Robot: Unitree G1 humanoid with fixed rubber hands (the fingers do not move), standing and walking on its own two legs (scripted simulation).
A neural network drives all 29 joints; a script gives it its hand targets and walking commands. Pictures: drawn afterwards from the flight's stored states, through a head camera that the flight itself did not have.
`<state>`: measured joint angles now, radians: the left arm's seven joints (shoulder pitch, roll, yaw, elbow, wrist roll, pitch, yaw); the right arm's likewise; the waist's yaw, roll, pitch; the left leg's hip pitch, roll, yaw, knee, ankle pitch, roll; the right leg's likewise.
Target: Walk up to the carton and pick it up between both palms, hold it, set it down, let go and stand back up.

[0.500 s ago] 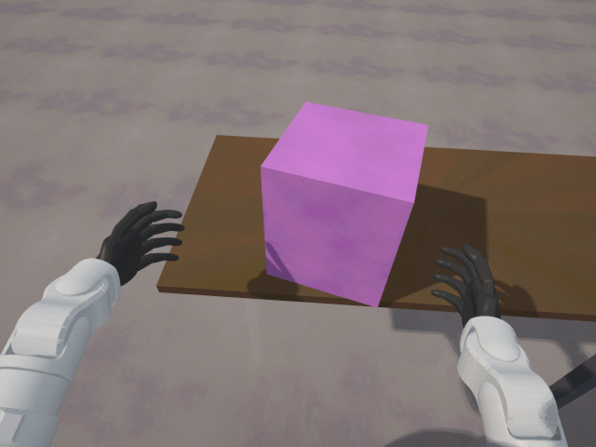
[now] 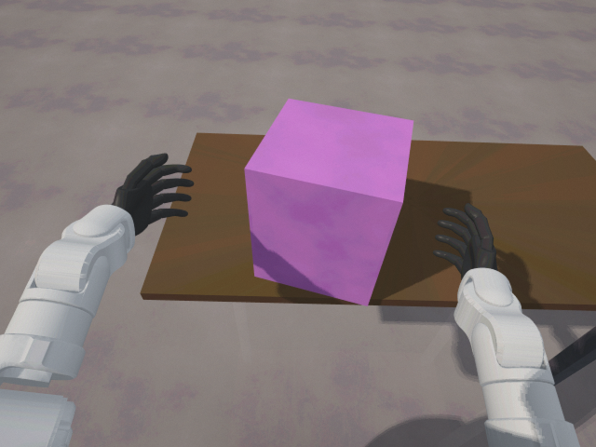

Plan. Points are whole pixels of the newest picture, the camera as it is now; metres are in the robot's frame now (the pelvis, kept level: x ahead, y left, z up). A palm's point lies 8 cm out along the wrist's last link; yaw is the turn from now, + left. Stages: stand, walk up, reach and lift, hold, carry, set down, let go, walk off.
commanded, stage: reach and lift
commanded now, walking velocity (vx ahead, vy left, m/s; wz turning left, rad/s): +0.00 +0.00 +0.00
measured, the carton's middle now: (328, 203) +0.51 -0.06 +0.04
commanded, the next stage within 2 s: none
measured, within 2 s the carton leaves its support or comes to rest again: neither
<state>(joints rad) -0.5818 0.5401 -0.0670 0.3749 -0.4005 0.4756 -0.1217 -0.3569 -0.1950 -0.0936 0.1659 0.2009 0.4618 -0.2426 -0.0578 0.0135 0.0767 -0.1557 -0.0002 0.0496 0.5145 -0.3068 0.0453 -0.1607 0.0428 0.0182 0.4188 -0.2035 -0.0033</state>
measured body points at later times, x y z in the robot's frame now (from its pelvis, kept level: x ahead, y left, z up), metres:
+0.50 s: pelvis +0.00 +0.00 +0.00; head +0.01 +0.01 +0.45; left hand +0.47 +0.18 +0.18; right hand +0.39 -0.24 +0.13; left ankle -0.01 +0.08 -0.74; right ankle +0.02 -0.12 -0.74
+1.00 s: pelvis +0.02 +0.00 +0.00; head +0.04 +0.01 +0.45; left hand +0.50 +0.18 +0.18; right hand +0.43 -0.24 +0.14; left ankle -0.01 +0.08 -0.74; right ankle +0.02 -0.13 -0.74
